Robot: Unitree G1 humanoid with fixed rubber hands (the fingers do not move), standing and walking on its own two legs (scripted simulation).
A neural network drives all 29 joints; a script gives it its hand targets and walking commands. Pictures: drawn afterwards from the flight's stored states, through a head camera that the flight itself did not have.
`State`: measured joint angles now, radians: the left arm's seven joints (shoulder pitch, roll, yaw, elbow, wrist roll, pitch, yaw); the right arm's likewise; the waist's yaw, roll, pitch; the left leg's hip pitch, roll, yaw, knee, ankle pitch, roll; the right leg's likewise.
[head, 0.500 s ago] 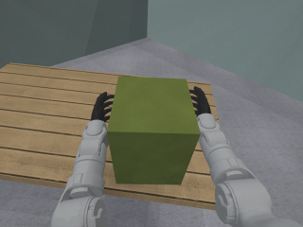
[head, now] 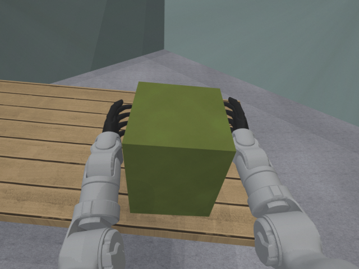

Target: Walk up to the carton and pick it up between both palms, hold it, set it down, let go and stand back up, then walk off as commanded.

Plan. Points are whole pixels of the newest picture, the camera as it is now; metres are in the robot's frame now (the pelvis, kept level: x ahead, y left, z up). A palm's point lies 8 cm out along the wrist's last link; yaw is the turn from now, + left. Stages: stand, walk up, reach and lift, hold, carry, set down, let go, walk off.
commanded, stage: reach and lift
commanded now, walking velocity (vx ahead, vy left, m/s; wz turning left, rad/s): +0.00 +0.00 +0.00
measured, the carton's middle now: (174, 151) +0.37 +0.02 +0.10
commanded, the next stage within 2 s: hold in 0.72 s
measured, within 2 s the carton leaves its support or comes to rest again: neither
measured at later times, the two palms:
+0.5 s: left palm (113, 127) +0.36 +0.16 +0.17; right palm (242, 126) +0.38 -0.13 +0.17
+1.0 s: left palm (112, 122) +0.36 +0.16 +0.18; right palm (244, 121) +0.37 -0.13 +0.19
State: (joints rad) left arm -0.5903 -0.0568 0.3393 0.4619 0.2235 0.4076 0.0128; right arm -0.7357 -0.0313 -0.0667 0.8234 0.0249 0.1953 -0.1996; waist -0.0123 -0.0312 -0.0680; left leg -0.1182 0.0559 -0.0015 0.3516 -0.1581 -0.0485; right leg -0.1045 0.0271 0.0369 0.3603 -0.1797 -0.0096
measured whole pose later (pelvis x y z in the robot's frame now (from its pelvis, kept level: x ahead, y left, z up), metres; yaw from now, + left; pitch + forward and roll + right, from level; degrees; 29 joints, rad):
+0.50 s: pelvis +0.00 +0.00 +0.00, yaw +0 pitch -5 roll +0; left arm -0.61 -0.05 0.34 0.39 0.23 0.48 0.00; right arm -0.74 -0.04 -0.05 0.76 0.06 0.24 -0.21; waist -0.03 -0.03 -0.07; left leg -0.11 0.06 0.00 0.35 -0.16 -0.05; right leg -0.10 0.03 0.04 0.36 -0.18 -0.01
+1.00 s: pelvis +0.00 +0.00 +0.00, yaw +0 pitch -5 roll +0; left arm -0.62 -0.04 0.33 0.34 0.24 0.54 0.00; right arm -0.75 -0.05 -0.04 0.72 0.11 0.29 -0.22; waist -0.04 -0.03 -0.08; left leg -0.11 0.06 0.00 0.35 -0.16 -0.05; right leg -0.10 0.03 0.04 0.36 -0.18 -0.01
